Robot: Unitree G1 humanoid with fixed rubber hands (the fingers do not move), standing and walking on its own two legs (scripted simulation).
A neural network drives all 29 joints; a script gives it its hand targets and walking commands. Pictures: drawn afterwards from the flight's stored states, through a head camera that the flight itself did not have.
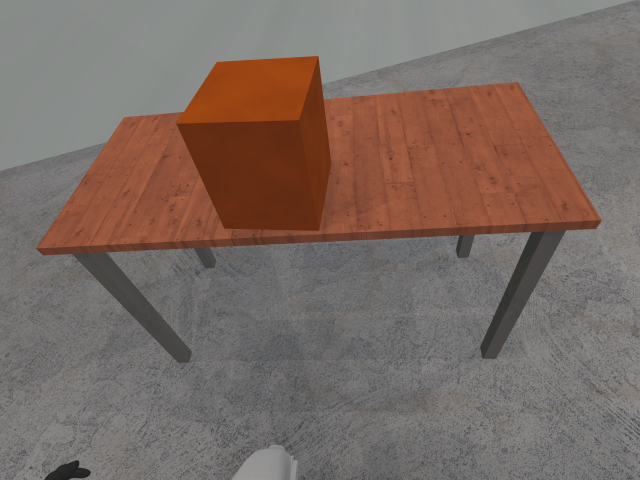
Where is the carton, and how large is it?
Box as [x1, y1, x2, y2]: [176, 56, 330, 230]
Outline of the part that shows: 317,56 216,62 176,123 224,228 318,230 330,167 330,157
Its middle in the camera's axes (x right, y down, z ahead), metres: -0.10 -0.17 +0.75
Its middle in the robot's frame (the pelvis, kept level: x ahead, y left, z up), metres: +0.68 +0.09 +0.04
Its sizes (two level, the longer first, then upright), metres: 0.210 0.200 0.250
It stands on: a table, 0.68 m high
